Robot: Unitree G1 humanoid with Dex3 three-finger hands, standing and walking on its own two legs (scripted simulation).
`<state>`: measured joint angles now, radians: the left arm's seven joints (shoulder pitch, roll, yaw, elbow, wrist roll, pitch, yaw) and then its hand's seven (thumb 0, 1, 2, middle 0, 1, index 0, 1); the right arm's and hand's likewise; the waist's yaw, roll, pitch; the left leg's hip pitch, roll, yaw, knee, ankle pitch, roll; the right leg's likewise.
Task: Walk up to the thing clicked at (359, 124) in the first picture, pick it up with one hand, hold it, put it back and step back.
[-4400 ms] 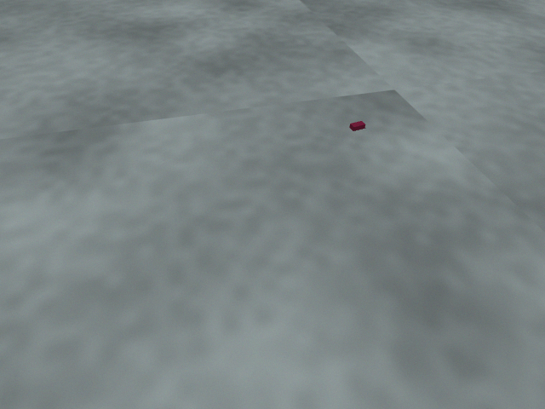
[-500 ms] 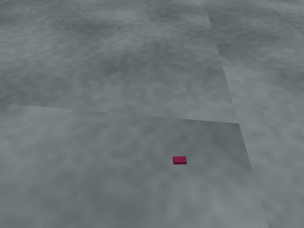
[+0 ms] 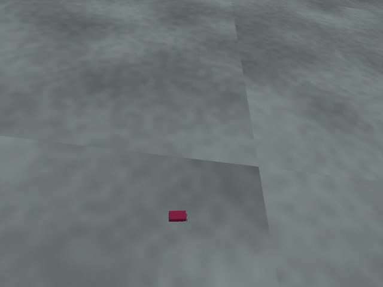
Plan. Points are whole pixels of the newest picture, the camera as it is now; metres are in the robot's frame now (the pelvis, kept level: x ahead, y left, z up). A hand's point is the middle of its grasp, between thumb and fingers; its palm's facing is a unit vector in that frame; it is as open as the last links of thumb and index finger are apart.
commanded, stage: walk up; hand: left
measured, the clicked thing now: (177, 216) +0.64 +0.01 -0.73
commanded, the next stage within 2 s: none
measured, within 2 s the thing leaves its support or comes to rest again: neither
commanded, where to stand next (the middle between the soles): +0.27 -0.22 m, yaw +6 degrees
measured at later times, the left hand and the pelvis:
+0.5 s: hand out of the picture +0.16 +0.09 -0.16, palm faces -0.04 -0.95 -0.30, open 7.4 cm; pelvis +0.12 -0.18 +0.00, yaw +1 degrees
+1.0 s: hand (188, 271) +0.22 +0.00 -0.14, palm faces +0.06 -0.89 -0.46, open 7.4 cm; pelvis +0.17 -0.29 -0.01, yaw +5 degrees
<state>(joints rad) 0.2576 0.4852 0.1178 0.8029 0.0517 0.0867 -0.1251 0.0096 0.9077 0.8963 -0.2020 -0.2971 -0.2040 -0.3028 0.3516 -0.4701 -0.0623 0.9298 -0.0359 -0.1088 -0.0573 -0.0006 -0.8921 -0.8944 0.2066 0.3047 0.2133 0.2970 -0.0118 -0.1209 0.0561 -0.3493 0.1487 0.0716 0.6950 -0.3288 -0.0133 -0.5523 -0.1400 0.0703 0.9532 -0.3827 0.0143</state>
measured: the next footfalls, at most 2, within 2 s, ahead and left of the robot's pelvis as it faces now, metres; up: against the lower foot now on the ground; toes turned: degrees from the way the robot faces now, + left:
right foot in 0.08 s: +0.12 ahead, -0.23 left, +0.00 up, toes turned -4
left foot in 0.38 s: +0.22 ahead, -0.07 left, +0.00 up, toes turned +8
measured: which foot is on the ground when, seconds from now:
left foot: down 0.00-0.08, up 0.10-0.36, down 0.38-0.72, up 0.74-1.00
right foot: up 0.00-0.06, down 0.08-0.40, up 0.42-0.68, down 0.70-1.00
